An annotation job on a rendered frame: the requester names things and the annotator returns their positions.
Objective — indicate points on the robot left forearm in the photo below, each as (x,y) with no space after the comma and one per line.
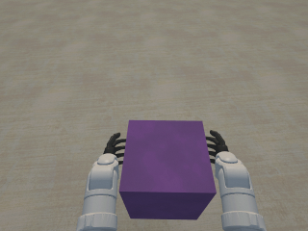
(99,208)

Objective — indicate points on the carton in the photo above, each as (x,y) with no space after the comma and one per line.
(166,170)

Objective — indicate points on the robot left hand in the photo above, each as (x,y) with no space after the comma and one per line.
(111,147)

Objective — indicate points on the robot right forearm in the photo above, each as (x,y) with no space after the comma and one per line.
(239,207)

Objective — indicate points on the robot right hand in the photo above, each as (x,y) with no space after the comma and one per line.
(219,145)

